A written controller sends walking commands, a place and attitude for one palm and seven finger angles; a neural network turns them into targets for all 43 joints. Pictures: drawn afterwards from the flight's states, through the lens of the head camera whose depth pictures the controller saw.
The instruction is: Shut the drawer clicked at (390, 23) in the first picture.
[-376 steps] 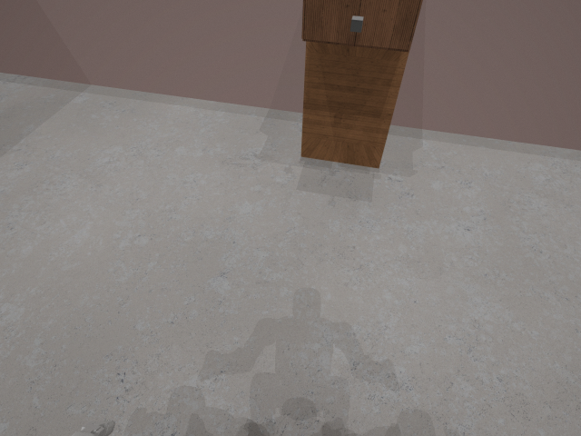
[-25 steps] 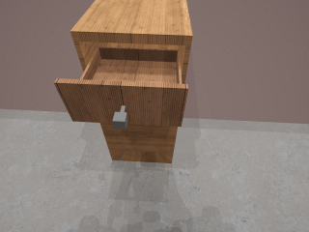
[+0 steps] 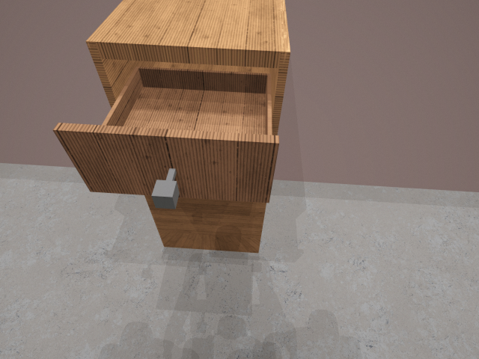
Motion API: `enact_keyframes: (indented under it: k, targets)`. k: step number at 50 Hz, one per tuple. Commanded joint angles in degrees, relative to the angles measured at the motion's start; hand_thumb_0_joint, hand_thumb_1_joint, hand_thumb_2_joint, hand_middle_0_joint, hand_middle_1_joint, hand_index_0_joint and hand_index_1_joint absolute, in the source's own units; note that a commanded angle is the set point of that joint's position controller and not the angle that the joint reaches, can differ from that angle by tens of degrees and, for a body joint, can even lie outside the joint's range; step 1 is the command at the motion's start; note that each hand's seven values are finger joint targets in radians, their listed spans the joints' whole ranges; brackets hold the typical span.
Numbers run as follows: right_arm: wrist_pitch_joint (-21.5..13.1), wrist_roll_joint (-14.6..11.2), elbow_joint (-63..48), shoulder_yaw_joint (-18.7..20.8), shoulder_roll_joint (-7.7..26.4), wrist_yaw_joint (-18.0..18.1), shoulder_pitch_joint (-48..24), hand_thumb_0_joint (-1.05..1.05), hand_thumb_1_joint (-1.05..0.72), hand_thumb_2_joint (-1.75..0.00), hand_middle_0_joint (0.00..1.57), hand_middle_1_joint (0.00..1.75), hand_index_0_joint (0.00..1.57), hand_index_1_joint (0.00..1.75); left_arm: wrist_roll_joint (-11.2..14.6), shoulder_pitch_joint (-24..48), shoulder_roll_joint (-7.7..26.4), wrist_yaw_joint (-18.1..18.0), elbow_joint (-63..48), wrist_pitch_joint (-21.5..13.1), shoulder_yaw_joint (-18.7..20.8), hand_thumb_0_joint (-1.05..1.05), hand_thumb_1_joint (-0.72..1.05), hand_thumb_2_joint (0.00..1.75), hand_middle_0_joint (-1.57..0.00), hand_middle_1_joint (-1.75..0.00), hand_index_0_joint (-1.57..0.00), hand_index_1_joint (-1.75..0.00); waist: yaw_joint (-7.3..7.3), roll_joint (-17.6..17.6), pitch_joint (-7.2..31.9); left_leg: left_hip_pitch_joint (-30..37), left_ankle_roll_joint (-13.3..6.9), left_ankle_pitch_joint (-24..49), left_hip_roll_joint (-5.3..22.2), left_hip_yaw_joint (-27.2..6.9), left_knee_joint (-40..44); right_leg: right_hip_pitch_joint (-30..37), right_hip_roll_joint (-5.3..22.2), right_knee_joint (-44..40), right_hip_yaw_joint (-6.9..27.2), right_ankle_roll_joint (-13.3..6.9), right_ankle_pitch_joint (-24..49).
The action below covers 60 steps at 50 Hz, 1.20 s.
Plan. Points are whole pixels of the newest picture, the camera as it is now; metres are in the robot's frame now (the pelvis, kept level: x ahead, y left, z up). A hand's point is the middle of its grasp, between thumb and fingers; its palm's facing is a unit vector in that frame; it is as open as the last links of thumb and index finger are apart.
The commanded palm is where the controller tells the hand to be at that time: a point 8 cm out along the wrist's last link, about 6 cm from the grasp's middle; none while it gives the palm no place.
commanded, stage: come to a stop and stand still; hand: left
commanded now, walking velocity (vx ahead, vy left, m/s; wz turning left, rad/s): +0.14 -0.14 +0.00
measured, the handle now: (168, 186) +0.39 +0.16 +0.05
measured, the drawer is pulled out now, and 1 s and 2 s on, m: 0.24 0.24 0.24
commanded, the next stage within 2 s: none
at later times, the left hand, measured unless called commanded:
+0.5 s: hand out of the picture +0.04 +0.16 -0.17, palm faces +0.02 -0.97 -0.22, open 7.3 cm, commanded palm none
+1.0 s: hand out of the picture -0.02 +0.12 -0.16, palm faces +0.02 -0.99 -0.17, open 7.4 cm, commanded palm none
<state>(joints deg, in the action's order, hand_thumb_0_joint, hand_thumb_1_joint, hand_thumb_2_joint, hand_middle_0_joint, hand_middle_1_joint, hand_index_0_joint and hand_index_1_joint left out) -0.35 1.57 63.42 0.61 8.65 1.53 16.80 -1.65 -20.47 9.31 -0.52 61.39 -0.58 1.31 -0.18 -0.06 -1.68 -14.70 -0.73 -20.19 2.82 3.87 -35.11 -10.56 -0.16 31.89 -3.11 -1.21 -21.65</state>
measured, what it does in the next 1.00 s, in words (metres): stands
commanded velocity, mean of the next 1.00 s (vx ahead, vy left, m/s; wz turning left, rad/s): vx -0.04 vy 0.01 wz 0.00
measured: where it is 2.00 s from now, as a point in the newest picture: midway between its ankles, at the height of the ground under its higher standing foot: outside the picture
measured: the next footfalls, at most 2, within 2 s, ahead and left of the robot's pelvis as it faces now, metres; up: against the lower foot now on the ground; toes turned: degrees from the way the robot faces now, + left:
none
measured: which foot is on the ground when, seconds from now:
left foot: down 0.00-1.00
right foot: down 0.00-1.00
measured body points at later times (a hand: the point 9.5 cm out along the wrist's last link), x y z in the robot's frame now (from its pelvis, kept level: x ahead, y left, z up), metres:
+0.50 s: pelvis +0.02 -0.02 +0.01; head +0.04 -0.02 +0.46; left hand +0.04 +0.21 -0.15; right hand +0.09 -0.24 -0.15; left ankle +0.03 +0.09 -0.73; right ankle -0.02 -0.11 -0.73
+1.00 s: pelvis +0.01 -0.03 +0.01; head +0.02 -0.03 +0.46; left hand -0.02 +0.18 -0.15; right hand -0.02 -0.24 -0.15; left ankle +0.03 +0.09 -0.73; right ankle -0.02 -0.11 -0.73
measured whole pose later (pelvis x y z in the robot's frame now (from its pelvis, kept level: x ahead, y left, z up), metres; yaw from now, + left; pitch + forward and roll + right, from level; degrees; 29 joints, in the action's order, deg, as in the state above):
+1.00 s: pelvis +0.01 -0.03 +0.01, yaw +1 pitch -1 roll +1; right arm 0.4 1.3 67.1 -1.0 6.5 1.0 17.4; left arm -0.5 -19.5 7.6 -1.9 63.3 -0.9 -1.3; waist -0.3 -0.8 -2.6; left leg -10.9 0.1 -10.0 2.0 6.4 -22.2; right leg -6.8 -0.8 23.5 -5.2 -3.0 -15.7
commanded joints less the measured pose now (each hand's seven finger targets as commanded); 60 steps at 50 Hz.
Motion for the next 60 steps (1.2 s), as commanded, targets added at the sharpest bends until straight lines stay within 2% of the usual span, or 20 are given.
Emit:
enact_keyframes:
  k: [1, 2, 4, 5, 6, 7, 8, 9, 11, 14, 19, 35, 48, 49, 50, 51, 52, 54, 56, 60]
  targets:
    - [-1.6, -0.4, -6.1, 1.1, 3.1, 0.4, -6.2, 0.00, -0.90, -0.90, 0.20, 0.30, 0.20, 0.30, -0.3, -11.0, 6.9, -1.1, 0.6, -0.7, 1.7, 0.00, 0.90, 0.90, -0.20, -0.30, -0.20, -0.30, 3.79, -10.0, -3.7, -18.1, -0.9, -11.5, -0.9, 2.7, -14.3, 9.7, 16.2, -11.3, 17.3, -12.6, 35.7]
    - [-1.8, -0.6, -6.3, 1.1, 2.7, 0.3, -6.4, 0.00, -0.90, -0.90, 0.20, 0.30, 0.20, 0.30, -0.5, -10.4, 6.9, -1.3, 0.5, -0.7, 1.8, 0.00, 0.90, 0.90, -0.20, -0.30, -0.20, -0.30, 3.17, -7.8, -2.8, -18.1, -1.0, -12.0, -0.5, 2.1, -13.4, 10.9, 15.7, -9.6, 15.9, -13.3, 39.3]
    - [-2.0, -0.7, -5.1, 0.5, 1.4, 0.1, -4.0, 0.00, -0.90, -0.90, 0.20, 0.30, 0.20, 0.30, 0.0, -7.5, 6.0, -1.7, -0.2, -0.7, 1.5, 0.00, 0.90, 0.90, -0.20, -0.30, -0.20, -0.30, 1.24, -4.1, -0.5, -10.0, -0.7, -4.3, -1.0, 2.6, -2.8, 9.3, 12.8, -5.9, 11.3, -10.7, 43.3]
    - [-2.0, -0.7, -3.3, 0.2, 1.1, 0.3, -0.9, 0.00, -0.90, -0.90, 0.20, 0.30, 0.20, 0.30, 0.4, -5.5, 5.6, -1.7, -0.5, -0.6, 1.1, 0.00, 0.90, 0.90, -0.20, -0.30, -0.20, -0.30, -0.68, -4.6, -0.5, -1.8, -0.5, 3.4, -1.7, 3.0, 5.0, 4.7, 10.4, -2.6, 8.2, -7.9, 44.5]
    - [-2.2, -0.7, -1.3, 0.2, 2.6, 0.6, 3.2, 0.00, -0.90, -0.90, 0.20, 0.30, 0.20, 0.30, 0.8, -4.2, 4.5, -1.7, -0.7, -0.6, 0.7, 0.00, 0.90, 0.90, -0.20, -0.30, -0.20, -0.30, -2.28, -2.3, 1.5, 7.7, -1.3, 19.3, 0.7, 0.1, 9.6, -0.4, 7.3, 2.0, 5.6, -4.5, 41.0]
    - [-2.3, -0.4, -0.2, 0.6, 5.9, 1.1, 5.6, 0.00, -0.90, -0.90, 0.20, 0.30, 0.20, 0.30, 1.2, -5.3, 2.6, -1.8, -0.8, -0.8, 0.2, 0.00, 0.90, 0.90, -0.20, -0.30, -0.20, -0.30, -2.00, 4.4, 4.0, 14.4, -5.1, 38.3, 8.6, -8.0, 8.1, -5.8, 3.7, 5.3, 2.6, -1.0, 26.9]
    - [-2.0, -0.7, -0.2, 0.5, 7.3, 1.3, 5.2, 0.00, -0.90, -0.90, 0.20, 0.30, 0.20, 0.30, 1.2, -5.6, 1.3, -2.3, -0.7, -0.6, -0.3, 0.00, 0.90, 0.90, -0.20, -0.30, -0.20, -0.30, -0.83, 10.5, 4.3, 12.3, -8.8, 48.7, 14.5, -11.0, 10.4, -4.7, 2.1, 6.9, 0.6, 0.6, 3.8]
    - [-1.8, -1.0, -0.3, 0.2, 7.3, 1.4, 2.5, 0.00, -0.90, -0.90, 0.20, 0.30, 0.20, 0.30, 1.2, -5.6, 1.3, -2.7, -0.2, 0.0, -0.4, 0.00, 0.90, 0.90, -0.20, -0.30, -0.20, -0.30, 0.22, 14.3, 1.9, 10.7, -10.7, 55.2, 16.1, -12.8, 11.4, -5.5, 2.4, 7.6, 1.5, 1.1, -6.3]
    - [-1.4, -1.0, -1.4, 0.2, 6.7, 1.7, -1.2, 0.00, -0.90, -0.90, 0.20, 0.30, 0.20, 0.30, 1.1, -3.8, 2.0, -2.6, 0.0, 0.5, -0.5, 0.00, 0.90, 0.90, -0.20, -0.30, -0.20, -0.30, 1.04, 8.8, -2.7, 6.8, -9.6, 52.8, 13.5, -10.2, 12.1, -4.5, 3.8, 3.0, 2.1, 1.0, -3.7]
    - [-1.4, -1.5, -2.6, 0.7, 5.6, 1.6, -3.4, 0.00, -0.90, -0.90, 0.20, 0.30, 0.20, 0.30, 0.8, -5.0, 3.0, -2.4, 0.6, 0.0, -0.6, 0.00, 0.90, 0.90, -0.20, -0.30, -0.20, -0.30, 0.91, 1.6, -0.1, 8.2, -4.0, 38.1, 6.8, -4.8, 9.9, -1.2, 5.9, -7.0, 4.7, 0.6, 21.9]
    - [-0.4, -1.1, -3.1, 1.4, 4.9, 1.0, -3.2, 0.00, -0.90, -0.90, 0.20, 0.30, 0.20, 0.30, 0.6, -2.6, 4.8, -2.6, -2.0, -0.3, 0.0, 0.00, 0.90, 0.90, -0.20, -0.30, -0.20, -0.30, 0.19, -2.7, 3.5, 8.7, -1.6, 29.4, 4.5, -2.4, 8.2, 0.1, 8.1, -5.4, 6.3, -0.6, 35.1]
    - [-0.2, -0.8, -0.2, -0.3, 4.6, -0.2, -2.7, 0.00, -0.90, -0.90, 0.20, 0.30, 0.20, 0.30, 1.0, 1.1, 5.8, -1.8, -1.7, -0.7, -0.9, 0.00, 0.90, 0.90, -0.20, -0.30, -0.20, -0.30, 0.74, -1.3, -3.5, 5.4, -0.3, 11.3, 3.4, -3.3, 16.4, -2.0, 7.3, -15.1, 6.9, -0.6, 11.7]
    - [-0.7, -0.9, 2.5, -0.7, 2.8, 0.1, 2.5, 0.00, -0.90, -0.90, 0.20, 0.30, 0.20, 0.30, 1.3, -2.8, 3.4, -1.9, 0.9, -1.2, -1.3, 0.00, 0.90, 0.90, -0.20, -0.30, -0.20, -0.30, 0.54, -1.2, -2.5, 5.7, -0.2, 12.6, 3.4, -3.2, 16.3, -1.2, 6.9, -15.5, 6.2, -1.3, 11.7]
    - [-0.2, 0.4, -5.1, 1.2, 8.7, -0.4, -1.9, 0.00, -0.90, -0.90, 0.20, 0.30, 0.20, 0.30, 0.8, 1.1, 13.7, -2.4, -4.2, -1.4, -1.8, 0.00, 0.90, 0.90, -0.20, -0.30, -0.20, -0.30, -1.71, 3.7, -7.6, 3.9, -0.9, 16.7, 0.2, -6.5, 13.5, -7.6, 5.5, -11.5, 5.9, -1.9, 9.7]
    - [-1.3, -0.1, -4.6, 1.5, 7.2, 0.1, -1.0, 0.00, -0.90, -0.90, 0.20, 0.30, 0.20, 0.30, 1.0, -1.0, 9.1, -2.6, -3.6, -1.3, -0.7, 0.00, 0.90, 0.90, -0.20, -0.30, -0.20, -0.30, 0.41, 5.6, -1.9, 3.3, -0.9, 13.3, 3.5, -5.6, 9.3, -6.1, 7.6, -10.4, 7.0, -1.8, 6.5]
    - [-1.2, -0.5, -4.5, 1.3, 3.8, 0.2, 0.6, 0.00, -0.90, -0.90, 0.20, 0.30, 0.20, 0.30, 0.9, -1.9, 7.1, -2.6, -3.5, -1.6, -1.3, 0.00, 0.90, 0.90, -0.20, -0.30, -0.20, -0.30, -0.15, 3.5, 3.6, 3.5, -0.8, 12.9, 2.4, -5.4, 5.9, -3.8, 8.7, -11.3, 8.0, -2.0, 10.0]
    - [-0.9, -0.4, -4.5, 1.3, 3.2, 0.3, 2.1, 0.00, -0.90, -0.90, 0.20, 0.30, 0.20, 0.30, 0.8, -1.9, 6.1, -2.6, -3.5, -1.6, -1.2, 0.00, 0.90, 0.90, -0.20, -0.30, -0.20, -0.30, -0.61, -0.2, 4.8, 2.4, -0.4, 10.4, 1.5, -4.4, 3.7, -3.9, 9.9, -12.2, 9.1, -2.7, 8.7]
    - [-0.3, -0.1, -5.1, 0.9, 2.7, 0.0, 2.4, 0.00, -0.90, -0.90, 0.20, 0.30, 0.20, 0.30, 0.6, -1.4, 5.7, -2.8, -4.0, -1.6, -1.3, 0.00, 0.90, 0.90, -0.20, -0.30, -0.20, -0.30, -0.66, -6.1, 1.9, -0.4, -0.1, 9.0, 0.4, -3.1, 2.3, -4.1, 10.9, -12.7, 10.3, -3.7, 11.7]
    - [-0.2, -0.4, -5.0, 1.3, 2.7, -0.1, 2.2, 0.00, -0.90, -0.90, 0.20, 0.30, 0.20, 0.30, 0.6, -0.7, 5.2, -2.8, -4.0, -1.4, -0.7, 0.00, 0.90, 0.90, -0.20, -0.30, -0.20, -0.30, -1.07, -3.9, -1.5, -0.3, -0.4, 9.9, 1.1, -3.3, 2.9, -7.0, 10.2, -12.1, 8.5, -3.7, 9.3]
    - [-0.7, -0.6, -4.5, 1.2, 4.0, 0.1, 1.3, 0.00, -0.90, -0.90, 0.20, 0.30, 0.20, 0.30, 0.6, -2.1, 4.9, -2.7, -3.9, -1.0, -0.7, 0.00, 0.90, 0.90, -0.20, -0.30, -0.20, -0.30, 0.17, -0.7, -1.0, 1.1, -1.4, 18.0, 2.9, -4.3, 6.1, -3.6, 7.0, -6.9, 4.9, -1.9, 18.2]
